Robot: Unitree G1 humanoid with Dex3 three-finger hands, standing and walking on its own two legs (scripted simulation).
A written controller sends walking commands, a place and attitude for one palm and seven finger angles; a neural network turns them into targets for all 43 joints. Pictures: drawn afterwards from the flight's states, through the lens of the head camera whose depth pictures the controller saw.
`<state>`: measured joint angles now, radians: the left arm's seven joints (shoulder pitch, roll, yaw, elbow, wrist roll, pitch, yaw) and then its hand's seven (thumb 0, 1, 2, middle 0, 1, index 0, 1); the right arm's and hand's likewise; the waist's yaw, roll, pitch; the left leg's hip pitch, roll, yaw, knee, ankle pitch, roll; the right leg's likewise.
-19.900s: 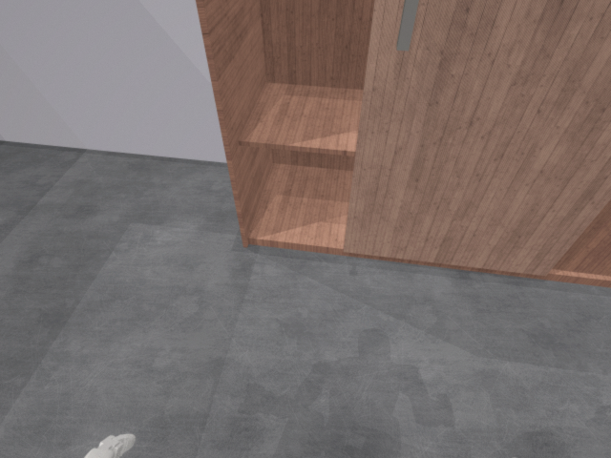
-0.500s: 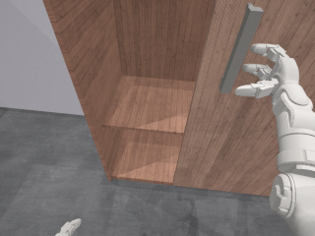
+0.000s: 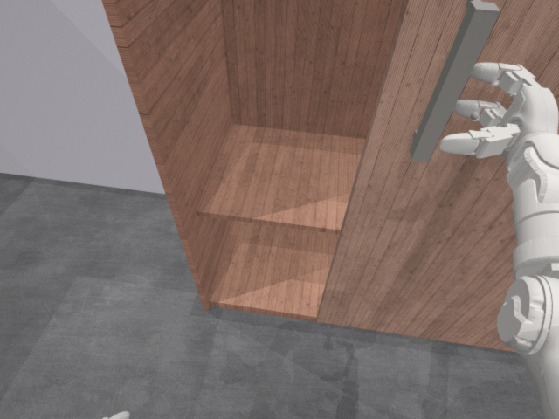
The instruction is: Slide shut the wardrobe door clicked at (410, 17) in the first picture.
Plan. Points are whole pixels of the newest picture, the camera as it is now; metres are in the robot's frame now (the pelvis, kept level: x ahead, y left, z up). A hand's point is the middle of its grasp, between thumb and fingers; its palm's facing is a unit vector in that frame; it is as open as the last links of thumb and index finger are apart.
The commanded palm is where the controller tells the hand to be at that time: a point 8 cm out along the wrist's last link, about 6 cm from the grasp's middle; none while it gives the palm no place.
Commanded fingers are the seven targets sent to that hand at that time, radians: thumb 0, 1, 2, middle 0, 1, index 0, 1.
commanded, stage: feel for the door with the fingertips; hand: right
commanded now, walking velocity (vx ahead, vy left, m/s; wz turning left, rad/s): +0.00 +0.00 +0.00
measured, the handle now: (443, 86) +0.54 -0.15 +0.23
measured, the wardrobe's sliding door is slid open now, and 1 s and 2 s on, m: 0.41 0.41 0.41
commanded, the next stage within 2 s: slide the fingers in behind the handle in 0.16 s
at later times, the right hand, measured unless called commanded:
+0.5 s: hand (461, 112) +0.49 -0.17 +0.22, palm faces +0.02 +1.00 +0.00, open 13.9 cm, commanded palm +0.46 -0.22 +0.22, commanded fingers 0.00 0.50 -0.30 0.30 1.20 0.30 1.20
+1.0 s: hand (466, 117) +0.47 -0.17 +0.23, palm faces +0.04 +1.00 +0.02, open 14.0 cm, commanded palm +0.45 -0.20 +0.22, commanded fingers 0.00 0.50 -0.30 0.30 1.20 0.30 1.20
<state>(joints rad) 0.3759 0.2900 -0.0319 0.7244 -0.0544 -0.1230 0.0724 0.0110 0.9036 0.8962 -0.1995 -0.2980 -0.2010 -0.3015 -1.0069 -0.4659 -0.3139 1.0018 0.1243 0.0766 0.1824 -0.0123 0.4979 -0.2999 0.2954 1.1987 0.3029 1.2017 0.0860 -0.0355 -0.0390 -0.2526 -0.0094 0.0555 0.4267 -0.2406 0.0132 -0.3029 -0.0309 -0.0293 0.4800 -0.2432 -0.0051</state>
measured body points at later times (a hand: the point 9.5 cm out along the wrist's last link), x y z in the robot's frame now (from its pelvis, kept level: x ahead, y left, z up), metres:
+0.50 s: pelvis +0.01 -0.01 +0.00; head +0.03 +0.00 +0.45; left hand +0.06 +0.25 -0.12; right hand +0.48 -0.22 +0.23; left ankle -0.02 +0.11 -0.74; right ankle +0.00 -0.12 -0.74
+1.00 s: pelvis +0.01 +0.00 +0.00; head +0.01 +0.01 +0.45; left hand +0.11 +0.26 -0.11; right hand +0.46 -0.22 +0.23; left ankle -0.02 +0.11 -0.74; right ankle +0.00 -0.12 -0.74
